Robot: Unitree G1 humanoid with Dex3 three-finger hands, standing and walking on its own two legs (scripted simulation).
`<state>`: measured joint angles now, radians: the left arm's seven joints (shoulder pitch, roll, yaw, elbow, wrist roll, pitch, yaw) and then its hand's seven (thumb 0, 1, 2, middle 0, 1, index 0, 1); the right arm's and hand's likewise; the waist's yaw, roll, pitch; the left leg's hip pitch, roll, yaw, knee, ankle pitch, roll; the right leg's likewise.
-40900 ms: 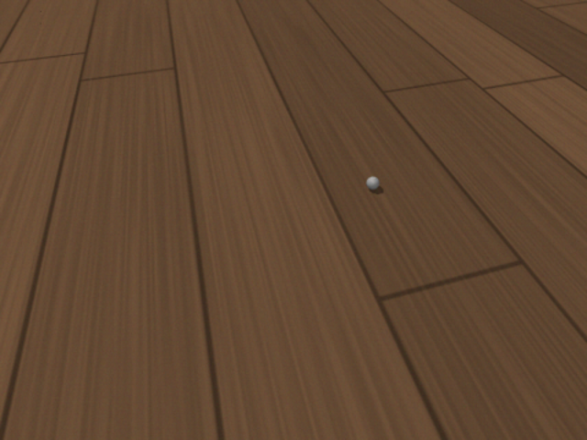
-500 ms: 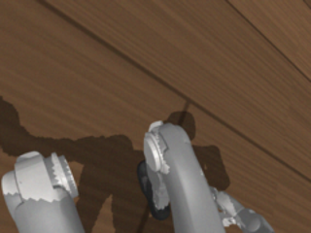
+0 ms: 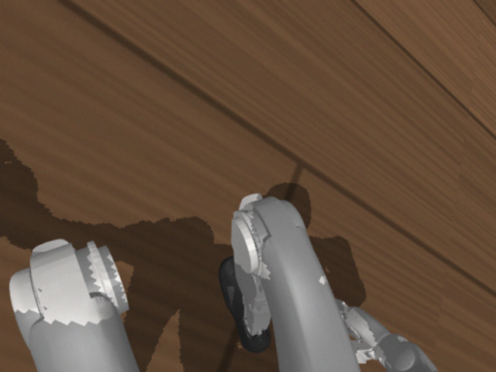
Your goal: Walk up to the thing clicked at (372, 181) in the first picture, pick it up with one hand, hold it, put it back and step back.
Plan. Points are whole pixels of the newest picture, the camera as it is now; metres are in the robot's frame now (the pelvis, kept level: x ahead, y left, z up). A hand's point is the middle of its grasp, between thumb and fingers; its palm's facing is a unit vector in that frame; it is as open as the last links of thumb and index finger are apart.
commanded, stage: withdraw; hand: left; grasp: from above
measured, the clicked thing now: out of the picture +0.40 +0.37 -0.26
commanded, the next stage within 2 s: home in 0.68 s
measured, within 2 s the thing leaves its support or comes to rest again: neither
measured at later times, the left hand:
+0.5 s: hand out of the picture +0.38 +0.38 -0.05, palm faces -0.46 -0.14 -0.88, open 14.1 cm
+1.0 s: hand out of the picture +0.39 +0.36 -0.10, palm faces -0.25 -0.15 -0.96, open 13.0 cm
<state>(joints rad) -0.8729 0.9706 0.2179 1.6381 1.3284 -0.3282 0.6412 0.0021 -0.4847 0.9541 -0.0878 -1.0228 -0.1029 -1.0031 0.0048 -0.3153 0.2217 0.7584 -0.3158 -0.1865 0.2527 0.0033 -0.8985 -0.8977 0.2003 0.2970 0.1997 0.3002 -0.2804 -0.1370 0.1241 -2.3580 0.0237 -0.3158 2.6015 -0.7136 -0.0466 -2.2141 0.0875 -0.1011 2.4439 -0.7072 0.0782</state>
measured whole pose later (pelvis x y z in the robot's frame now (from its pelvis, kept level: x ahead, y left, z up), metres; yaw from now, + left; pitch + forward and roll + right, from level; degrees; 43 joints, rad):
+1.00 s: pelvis -0.01 -0.01 +0.04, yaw +6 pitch +31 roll -9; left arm -0.78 0.72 0.18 1.20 1.21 -0.26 0.44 0.00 -0.26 0.90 -0.20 -0.77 -0.19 -0.76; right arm 0.13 -0.24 0.03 0.74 -0.15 -0.01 0.14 0.01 -0.90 -0.90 0.20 0.30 0.20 0.30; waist -0.19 -0.02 -0.05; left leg -2.34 0.02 -0.19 2.39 -0.62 -0.03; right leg -2.22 0.03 -0.03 2.32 -0.67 0.06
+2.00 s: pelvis +0.06 +0.00 +0.40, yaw +15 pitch +15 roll -3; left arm 0.41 0.22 0.07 -0.08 -0.07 0.47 0.07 0.01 0.90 0.89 -0.21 -0.30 -0.21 -0.30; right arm 0.29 -0.20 0.04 0.53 0.03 -0.16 -0.17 0.01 -0.90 -0.90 0.20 0.30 0.20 0.30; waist -0.07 0.05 -0.18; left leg -0.90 0.06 -0.07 1.15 -0.50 -0.04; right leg -0.82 -0.02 -0.05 1.09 -0.52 0.03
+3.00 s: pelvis +0.07 +0.00 +0.42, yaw +15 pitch +9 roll -2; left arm 0.49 0.21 0.04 -0.13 -0.05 0.46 0.02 0.01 0.90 0.89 -0.20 -0.30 -0.21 -0.30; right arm 0.29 -0.22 0.02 0.55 0.00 -0.26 -0.20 0.02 -0.90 -0.90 0.20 0.30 0.20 0.30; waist -0.04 0.04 -0.15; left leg -0.71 0.06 -0.06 1.01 -0.46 -0.04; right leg -0.63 -0.03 -0.04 0.95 -0.48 0.03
